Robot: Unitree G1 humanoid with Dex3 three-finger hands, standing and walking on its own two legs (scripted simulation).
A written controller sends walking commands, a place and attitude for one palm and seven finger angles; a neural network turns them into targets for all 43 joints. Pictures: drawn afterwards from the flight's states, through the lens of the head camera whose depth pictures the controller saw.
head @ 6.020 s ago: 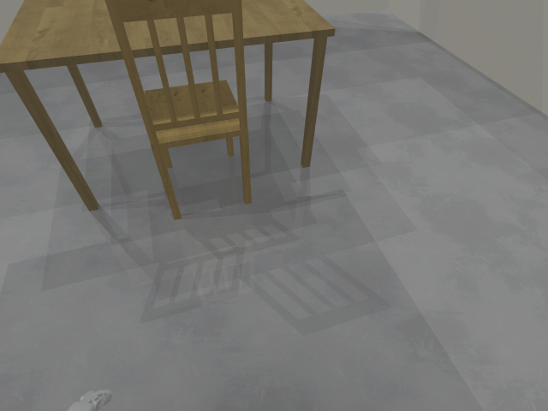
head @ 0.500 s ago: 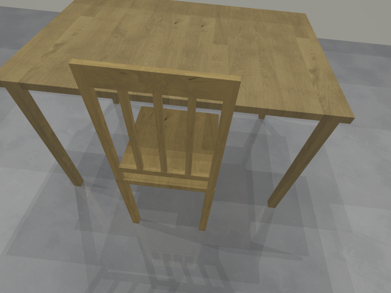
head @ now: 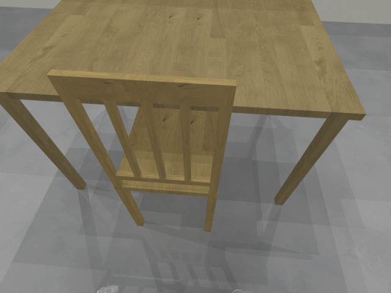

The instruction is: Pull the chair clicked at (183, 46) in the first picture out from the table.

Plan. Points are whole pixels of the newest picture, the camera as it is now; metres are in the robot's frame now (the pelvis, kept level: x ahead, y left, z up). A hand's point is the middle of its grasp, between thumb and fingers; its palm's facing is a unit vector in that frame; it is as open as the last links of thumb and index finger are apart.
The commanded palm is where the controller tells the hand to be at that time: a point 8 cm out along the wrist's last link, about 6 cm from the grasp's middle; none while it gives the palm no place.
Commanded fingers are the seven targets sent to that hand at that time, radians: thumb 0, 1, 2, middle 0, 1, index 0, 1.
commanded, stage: come to a stop and stand still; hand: left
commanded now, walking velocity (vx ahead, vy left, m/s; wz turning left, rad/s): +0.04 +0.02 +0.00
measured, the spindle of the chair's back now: (156, 146) +0.48 +0.13 -0.06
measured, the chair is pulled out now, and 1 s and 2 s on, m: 0.00 0.00 0.00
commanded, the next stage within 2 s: look again from close up in 0.62 s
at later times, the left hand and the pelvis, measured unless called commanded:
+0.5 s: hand out of the picture -0.06 +0.25 -0.16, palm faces +0.00 -0.97 -0.23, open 7.4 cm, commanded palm none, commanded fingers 0.00 0.90 0.90 -0.20 -0.30 -0.20 -0.30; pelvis -0.06 +0.06 +0.00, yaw -2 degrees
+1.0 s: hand out of the picture -0.04 +0.22 -0.16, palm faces -0.01 -0.98 -0.18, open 7.4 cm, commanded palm none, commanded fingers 0.00 0.90 0.90 -0.20 -0.30 -0.20 -0.30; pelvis -0.04 +0.05 +0.01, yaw -1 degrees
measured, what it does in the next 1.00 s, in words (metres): steps on the spot: left foot, then right foot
